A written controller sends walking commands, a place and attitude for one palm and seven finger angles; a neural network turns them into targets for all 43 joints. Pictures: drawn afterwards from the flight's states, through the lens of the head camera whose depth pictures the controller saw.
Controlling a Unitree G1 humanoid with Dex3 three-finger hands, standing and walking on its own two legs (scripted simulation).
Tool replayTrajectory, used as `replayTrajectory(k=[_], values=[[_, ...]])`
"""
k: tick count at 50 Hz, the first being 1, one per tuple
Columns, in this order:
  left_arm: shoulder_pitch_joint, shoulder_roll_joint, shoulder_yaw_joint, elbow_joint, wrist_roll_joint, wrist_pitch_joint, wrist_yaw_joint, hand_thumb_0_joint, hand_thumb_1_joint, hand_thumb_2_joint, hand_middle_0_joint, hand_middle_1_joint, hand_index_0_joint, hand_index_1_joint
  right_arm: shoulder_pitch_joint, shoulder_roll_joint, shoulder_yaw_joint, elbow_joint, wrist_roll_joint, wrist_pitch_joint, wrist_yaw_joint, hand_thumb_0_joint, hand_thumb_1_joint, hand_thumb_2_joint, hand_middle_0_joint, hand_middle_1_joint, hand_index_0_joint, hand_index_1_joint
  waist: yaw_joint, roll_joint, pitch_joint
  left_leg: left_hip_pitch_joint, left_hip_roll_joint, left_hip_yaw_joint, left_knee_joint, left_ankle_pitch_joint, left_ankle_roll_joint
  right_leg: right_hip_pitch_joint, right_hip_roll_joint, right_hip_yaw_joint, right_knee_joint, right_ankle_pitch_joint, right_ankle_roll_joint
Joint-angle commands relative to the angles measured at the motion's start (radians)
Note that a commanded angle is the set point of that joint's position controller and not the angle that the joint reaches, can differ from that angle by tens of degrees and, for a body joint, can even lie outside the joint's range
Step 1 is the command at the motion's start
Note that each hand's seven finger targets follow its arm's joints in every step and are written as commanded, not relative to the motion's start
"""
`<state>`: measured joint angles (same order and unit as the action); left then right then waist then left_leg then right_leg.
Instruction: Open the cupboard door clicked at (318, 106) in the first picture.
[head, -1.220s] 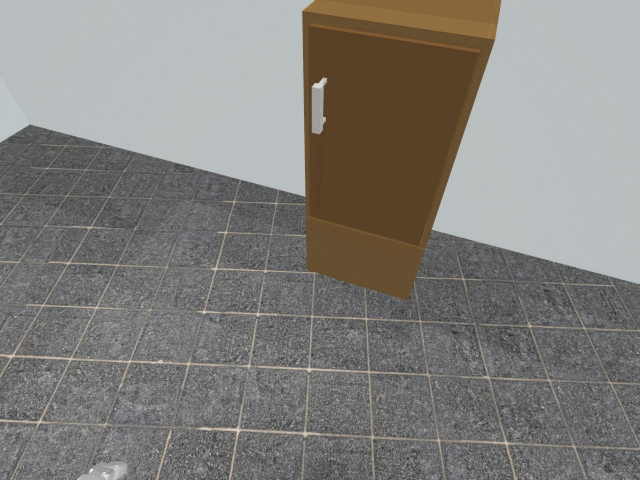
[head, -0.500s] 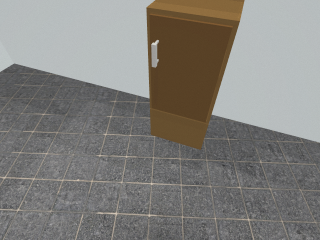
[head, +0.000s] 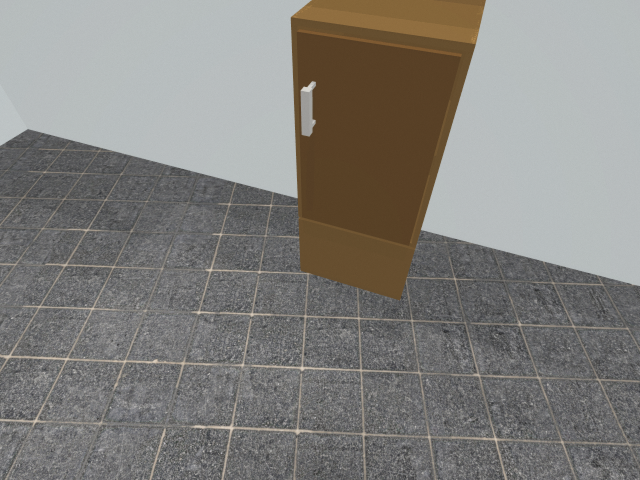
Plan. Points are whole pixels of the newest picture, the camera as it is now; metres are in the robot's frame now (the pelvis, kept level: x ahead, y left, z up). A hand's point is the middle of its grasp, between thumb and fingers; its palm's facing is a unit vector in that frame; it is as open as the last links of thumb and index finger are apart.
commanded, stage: look at it before walking up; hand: left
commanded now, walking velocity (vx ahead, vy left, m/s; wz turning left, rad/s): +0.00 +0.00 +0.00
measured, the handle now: (309, 108) +0.96 +0.08 -0.02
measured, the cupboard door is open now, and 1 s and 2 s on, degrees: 0 0 0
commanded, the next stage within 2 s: turn to face it in 0.22 s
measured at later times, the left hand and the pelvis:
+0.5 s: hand out of the picture +0.07 +0.24 -0.16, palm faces -0.05 -0.95 -0.32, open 7.4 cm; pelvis +0.00 +0.00 +0.00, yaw -3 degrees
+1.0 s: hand out of the picture +0.07 +0.21 -0.19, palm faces -0.18 -0.97 -0.19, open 7.3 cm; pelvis -0.03 +0.04 -0.01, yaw -12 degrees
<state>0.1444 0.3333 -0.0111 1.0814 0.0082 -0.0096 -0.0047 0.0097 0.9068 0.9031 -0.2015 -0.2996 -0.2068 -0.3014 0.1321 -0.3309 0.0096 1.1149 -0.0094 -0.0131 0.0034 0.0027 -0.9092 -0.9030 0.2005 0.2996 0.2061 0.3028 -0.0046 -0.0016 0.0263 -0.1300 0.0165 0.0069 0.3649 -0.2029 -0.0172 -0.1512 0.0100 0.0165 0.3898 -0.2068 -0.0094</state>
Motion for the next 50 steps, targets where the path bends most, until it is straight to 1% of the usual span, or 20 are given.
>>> replayTrajectory(k=[1,18,19,22,23,30,33,35,37,38,39,41,43,44,45,46,47,48,49,50], values=[[-0.033,0.204,0.045,-0.060,0.003,-0.021,0.017,0.000,0.900,0.900,-0.200,-0.300,-0.200,-0.300,-0.042,-0.199,-0.042,-0.061,0.000,-0.022,-0.018,0.000,-0.900,-0.900,0.200,0.300,0.200,0.300,0.004,0.003,-0.055,0.011,0.101,-0.086,-0.059,0.102,0.037,-0.003,-0.128,0.110,-0.079,0.121,-0.026],[-0.032,0.207,0.047,-0.058,0.004,-0.019,0.016,0.000,0.900,0.900,-0.200,-0.300,-0.200,-0.300,-0.043,-0.205,-0.045,-0.059,0.000,-0.021,-0.021,0.000,-0.900,-0.900,0.200,0.300,0.200,0.300,0.003,0.007,-0.039,0.029,0.107,-0.075,-0.057,0.117,0.034,-0.014,-0.121,0.121,-0.079,0.163,-0.028],[-0.027,0.201,0.049,-0.063,0.005,-0.015,0.015,0.000,0.900,0.900,-0.200,-0.300,-0.200,-0.300,-0.031,-0.196,-0.046,-0.063,0.001,-0.019,-0.022,0.000,-0.900,-0.900,0.200,0.300,0.200,0.300,0.002,0.000,-0.042,0.030,0.111,-0.065,-0.042,0.116,0.034,-0.021,-0.118,0.127,-0.068,0.180,-0.030],[0.019,0.109,0.039,-0.066,0.004,0.013,0.019,0.000,0.900,0.900,-0.200,-0.300,-0.200,-0.300,0.022,-0.096,-0.035,-0.067,-0.001,-0.003,-0.026,0.000,-0.900,-0.900,0.200,0.300,0.200,0.300,-0.002,-0.007,-0.039,0.011,0.113,-0.025,0.002,0.104,0.017,-0.055,-0.113,0.140,-0.018,0.213,-0.019],[0.034,0.101,0.039,-0.074,0.005,0.020,0.019,0.000,0.900,0.900,-0.200,-0.300,-0.200,-0.300,0.030,-0.088,-0.037,-0.075,-0.001,0.003,-0.028,0.000,-0.900,-0.900,0.200,0.300,0.200,0.300,-0.001,-0.009,-0.039,0.008,0.114,-0.017,0.016,0.088,0.016,-0.072,-0.110,0.150,-0.005,0.209,-0.019],[0.061,0.082,0.061,-0.147,0.013,0.038,0.012,0.000,0.900,0.900,-0.200,-0.300,-0.200,-0.300,0.045,-0.093,-0.070,-0.147,-0.002,0.016,-0.034,0.000,-0.900,-0.900,0.200,0.300,0.200,0.300,-0.003,0.031,-0.035,-0.036,0.159,-0.018,0.060,0.004,0.041,-0.178,-0.060,0.162,0.121,0.170,-0.023],[0.087,0.067,0.067,-0.166,0.015,0.037,0.010,0.000,0.900,0.900,-0.200,-0.300,-0.200,-0.300,0.037,-0.083,-0.081,-0.167,-0.002,0.017,-0.035,0.000,-0.900,-0.900,0.200,0.300,0.200,0.300,0.007,0.039,-0.054,-0.057,0.171,-0.011,0.091,-0.015,0.051,-0.188,-0.049,0.163,0.164,0.172,-0.024],[0.102,0.074,0.073,-0.175,0.019,0.034,0.012,0.000,0.900,0.900,-0.200,-0.300,-0.200,-0.300,0.039,-0.059,-0.085,-0.179,-0.001,0.020,-0.033,0.000,-0.900,-0.900,0.200,0.300,0.200,0.300,0.009,-0.030,-0.064,-0.093,0.130,0.035,0.178,-0.074,0.033,-0.183,-0.087,0.235,0.122,0.171,-0.044],[0.116,0.106,0.083,-0.179,0.020,0.030,0.019,0.000,0.900,0.900,-0.200,-0.300,-0.200,-0.300,0.059,-0.011,-0.081,-0.185,0.003,0.024,-0.032,0.000,-0.900,-0.900,0.200,0.300,0.200,0.300,0.007,-0.155,-0.064,-0.171,0.040,0.080,0.329,-0.183,0.001,-0.155,-0.191,0.415,0.002,0.149,-0.106],[0.128,0.116,0.090,-0.181,0.018,0.031,0.024,0.000,0.900,0.900,-0.200,-0.300,-0.200,-0.300,0.057,0.008,-0.077,-0.187,0.003,0.025,-0.032,0.000,-0.900,-0.900,0.200,0.300,0.200,0.300,0.021,-0.204,-0.050,-0.228,0.013,0.062,0.399,-0.258,-0.008,-0.130,-0.237,0.486,-0.056,0.145,-0.152],[0.129,0.112,0.094,-0.180,0.018,0.032,0.031,0.000,0.900,0.900,-0.200,-0.300,-0.200,-0.300,0.059,0.007,-0.076,-0.189,0.003,0.022,-0.033,0.000,-0.900,-0.900,0.200,0.300,0.200,0.300,0.027,-0.217,-0.055,-0.258,0.017,0.030,0.446,-0.289,-0.006,-0.098,-0.246,0.499,-0.058,0.200,-0.183],[0.098,0.088,0.100,-0.192,0.020,0.033,0.036,0.000,0.900,0.900,-0.200,-0.300,-0.200,-0.300,0.090,0.022,-0.075,-0.180,0.009,0.012,-0.037,0.000,-0.900,-0.900,0.200,0.300,0.200,0.300,0.006,-0.164,-0.081,-0.234,0.026,-0.006,0.382,-0.275,0.000,-0.072,-0.229,0.450,-0.002,0.319,-0.188],[0.058,0.072,0.101,-0.202,0.015,0.035,0.036,0.000,0.900,0.900,-0.200,-0.300,-0.200,-0.300,0.172,0.040,-0.072,-0.154,0.012,0.005,-0.042,0.000,-0.900,-0.900,0.200,0.300,0.200,0.300,-0.033,-0.138,-0.117,-0.076,0.018,0.012,0.168,-0.133,0.001,-0.137,-0.181,0.391,0.053,0.287,-0.135],[0.051,0.045,0.094,-0.210,0.010,0.037,0.033,0.000,0.900,0.900,-0.200,-0.300,-0.200,-0.300,0.198,0.028,-0.074,-0.144,0.009,-0.001,-0.045,0.000,-0.900,-0.900,0.200,0.300,0.200,0.300,-0.042,-0.076,-0.113,0.028,0.047,-0.012,0.087,-0.081,0.014,-0.230,-0.118,0.329,0.094,0.188,-0.092],[0.044,0.004,0.089,-0.225,0.007,0.043,0.026,0.000,0.900,0.900,-0.200,-0.300,-0.200,-0.300,0.205,-0.018,-0.083,-0.148,-0.001,-0.005,-0.048,0.000,-0.900,-0.900,0.200,0.300,0.200,0.300,-0.045,0.082,-0.082,0.075,0.168,-0.153,-0.002,-0.075,0.066,-0.360,-0.008,0.226,0.207,0.027,-0.037],[0.039,-0.034,0.085,-0.232,0.005,0.047,0.019,0.000,0.900,0.900,-0.200,-0.300,-0.200,-0.300,0.176,-0.071,-0.094,-0.167,-0.008,-0.002,-0.043,0.000,-0.900,-0.900,0.200,0.300,0.200,0.300,-0.037,0.286,-0.035,-0.021,0.341,-0.318,-0.138,-0.121,0.152,-0.391,0.071,0.069,0.406,-0.205,0.013],[0.029,-0.009,0.096,-0.224,0.015,0.056,0.021,0.000,0.900,0.900,-0.200,-0.300,-0.200,-0.300,0.141,-0.056,-0.091,-0.178,-0.010,-0.004,-0.046,0.000,-0.900,-0.900,0.200,0.300,0.200,0.300,-0.032,0.260,0.006,-0.129,0.390,-0.345,-0.176,-0.126,0.192,-0.368,0.031,0.069,0.590,-0.281,0.027],[0.053,-0.003,0.105,-0.207,0.021,0.057,0.014,0.000,0.900,0.900,-0.200,-0.300,-0.200,-0.300,0.107,-0.031,-0.081,-0.187,-0.012,-0.005,-0.049,0.000,-0.900,-0.900,0.200,0.300,0.200,0.300,-0.002,0.139,0.022,-0.178,0.359,-0.293,-0.159,-0.103,0.203,-0.345,0.010,0.077,0.682,-0.258,0.028],[0.079,-0.019,0.102,-0.196,0.022,0.055,0.009,0.000,0.900,0.900,-0.200,-0.300,-0.200,-0.300,0.075,-0.026,-0.080,-0.195,-0.013,-0.008,-0.049,0.000,-0.900,-0.900,0.200,0.300,0.200,0.300,0.021,0.089,0.009,-0.153,0.334,-0.230,-0.125,-0.024,0.203,-0.363,-0.003,0.057,0.699,-0.250,0.028],[0.090,-0.043,0.099,-0.187,0.020,0.057,0.005,0.000,0.900,0.900,-0.200,-0.300,-0.200,-0.300,0.069,-0.022,-0.079,-0.191,-0.017,-0.009,-0.048,0.000,-0.900,-0.900,0.200,0.300,0.200,0.300,0.023,0.107,0.019,-0.143,0.302,-0.156,-0.106,0.029,0.191,-0.350,-0.015,0.034,0.677,-0.240,0.032]])
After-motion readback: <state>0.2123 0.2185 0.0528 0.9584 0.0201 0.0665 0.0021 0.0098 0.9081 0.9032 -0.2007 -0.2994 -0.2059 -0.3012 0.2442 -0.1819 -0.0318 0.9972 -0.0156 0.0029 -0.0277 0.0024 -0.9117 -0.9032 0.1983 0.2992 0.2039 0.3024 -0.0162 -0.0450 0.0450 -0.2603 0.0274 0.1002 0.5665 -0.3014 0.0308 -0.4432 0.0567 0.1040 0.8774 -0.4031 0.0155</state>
